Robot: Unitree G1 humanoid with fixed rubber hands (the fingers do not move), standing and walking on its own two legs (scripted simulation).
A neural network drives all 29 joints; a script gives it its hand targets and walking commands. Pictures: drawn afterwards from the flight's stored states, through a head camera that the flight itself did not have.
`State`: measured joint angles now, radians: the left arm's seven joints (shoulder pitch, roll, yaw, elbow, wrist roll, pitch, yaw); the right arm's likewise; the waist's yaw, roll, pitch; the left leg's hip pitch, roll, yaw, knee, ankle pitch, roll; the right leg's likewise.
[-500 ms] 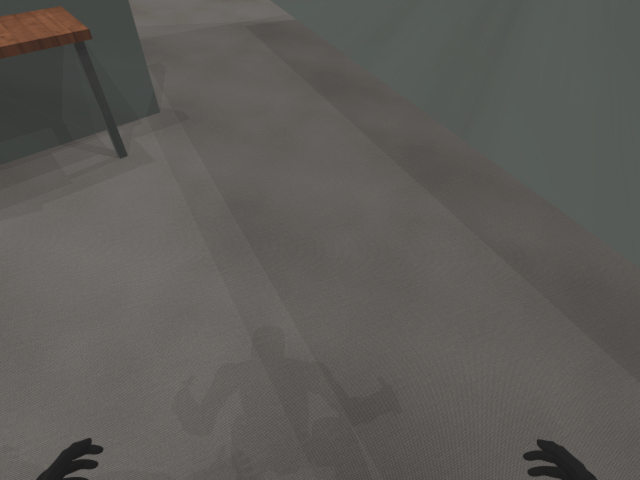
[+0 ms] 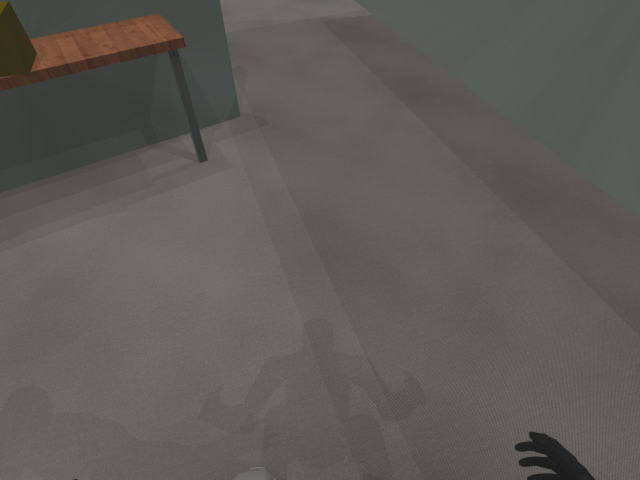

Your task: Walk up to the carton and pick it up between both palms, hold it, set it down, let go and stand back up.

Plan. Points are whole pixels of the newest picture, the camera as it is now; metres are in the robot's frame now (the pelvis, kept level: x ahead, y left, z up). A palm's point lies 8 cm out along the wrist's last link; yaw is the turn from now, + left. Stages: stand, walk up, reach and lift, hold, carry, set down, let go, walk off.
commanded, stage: walk up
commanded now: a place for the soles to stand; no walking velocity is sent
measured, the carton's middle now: out of the picture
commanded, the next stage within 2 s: none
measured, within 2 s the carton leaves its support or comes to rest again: neither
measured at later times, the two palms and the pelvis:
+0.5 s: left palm out of the picture +0.18 +0.43 -0.04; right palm (444, 347) +0.33 -0.19 -0.09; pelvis +0.16 +0.10 +0.00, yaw +8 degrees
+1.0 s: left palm out of the picture +0.29 +0.55 -0.04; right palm (348, 262) +0.51 -0.06 -0.09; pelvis +0.32 +0.22 +0.00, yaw +15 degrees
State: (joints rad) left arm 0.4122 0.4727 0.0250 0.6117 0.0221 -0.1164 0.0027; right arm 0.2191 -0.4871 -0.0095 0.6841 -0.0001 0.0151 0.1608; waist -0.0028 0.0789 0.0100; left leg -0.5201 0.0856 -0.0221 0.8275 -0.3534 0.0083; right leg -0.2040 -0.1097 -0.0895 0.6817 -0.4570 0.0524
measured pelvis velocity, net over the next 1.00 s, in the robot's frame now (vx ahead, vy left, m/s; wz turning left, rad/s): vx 0.32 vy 0.22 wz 0.26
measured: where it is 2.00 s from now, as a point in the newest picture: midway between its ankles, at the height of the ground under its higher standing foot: (169, 364)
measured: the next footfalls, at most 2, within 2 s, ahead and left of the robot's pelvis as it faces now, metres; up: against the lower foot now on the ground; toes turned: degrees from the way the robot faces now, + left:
left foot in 0.02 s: +0.14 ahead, +0.14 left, +0.00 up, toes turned +2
right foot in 0.24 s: +0.17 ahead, -0.07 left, +0.00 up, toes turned +0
